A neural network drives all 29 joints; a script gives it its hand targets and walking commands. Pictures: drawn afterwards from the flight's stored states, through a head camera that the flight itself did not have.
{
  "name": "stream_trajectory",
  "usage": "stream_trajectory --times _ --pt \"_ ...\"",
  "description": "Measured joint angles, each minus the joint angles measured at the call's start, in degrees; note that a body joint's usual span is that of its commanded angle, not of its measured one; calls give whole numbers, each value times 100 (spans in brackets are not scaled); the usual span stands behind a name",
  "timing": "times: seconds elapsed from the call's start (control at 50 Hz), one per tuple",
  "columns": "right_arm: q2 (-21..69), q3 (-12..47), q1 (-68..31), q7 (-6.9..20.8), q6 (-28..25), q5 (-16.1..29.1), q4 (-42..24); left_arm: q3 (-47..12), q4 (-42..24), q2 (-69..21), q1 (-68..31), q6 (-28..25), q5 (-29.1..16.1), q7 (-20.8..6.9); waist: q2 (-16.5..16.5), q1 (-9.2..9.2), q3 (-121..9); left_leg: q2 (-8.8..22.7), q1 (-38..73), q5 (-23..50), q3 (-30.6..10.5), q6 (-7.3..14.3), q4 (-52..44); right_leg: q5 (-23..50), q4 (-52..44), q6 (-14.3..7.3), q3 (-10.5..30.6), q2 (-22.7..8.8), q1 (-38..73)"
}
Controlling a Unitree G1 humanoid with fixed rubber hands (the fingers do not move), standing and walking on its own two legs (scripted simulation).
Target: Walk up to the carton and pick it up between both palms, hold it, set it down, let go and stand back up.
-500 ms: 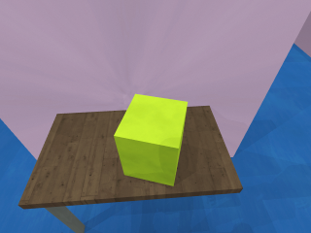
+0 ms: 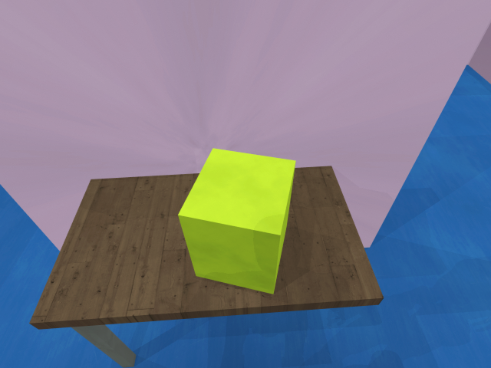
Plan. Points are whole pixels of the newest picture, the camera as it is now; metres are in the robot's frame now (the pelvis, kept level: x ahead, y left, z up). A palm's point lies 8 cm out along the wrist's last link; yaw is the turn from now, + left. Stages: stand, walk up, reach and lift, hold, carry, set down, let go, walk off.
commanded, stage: stand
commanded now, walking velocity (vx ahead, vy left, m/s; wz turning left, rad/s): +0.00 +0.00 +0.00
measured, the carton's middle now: (243, 221) +0.47 +0.04 -0.10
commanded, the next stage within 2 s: none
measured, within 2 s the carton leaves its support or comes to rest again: neither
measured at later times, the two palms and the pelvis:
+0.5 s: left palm out of the picture +0.08 +0.30 -0.10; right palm out of the picture +0.07 -0.30 -0.12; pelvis +0.00 -0.01 +0.00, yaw +0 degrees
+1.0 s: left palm out of the picture +0.08 +0.30 -0.11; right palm out of the picture +0.08 -0.30 -0.12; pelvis +0.01 -0.01 +0.00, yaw +0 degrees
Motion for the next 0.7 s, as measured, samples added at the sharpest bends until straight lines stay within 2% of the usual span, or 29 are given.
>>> stream_trajectory --times 0.7 --pt "36 -6 0 -33 1 15 133 64 170 -1 -150 9 -10 6 -24 -19 8 55 67 35 -41 -67 -142 30 -134 -50 -12 49 63"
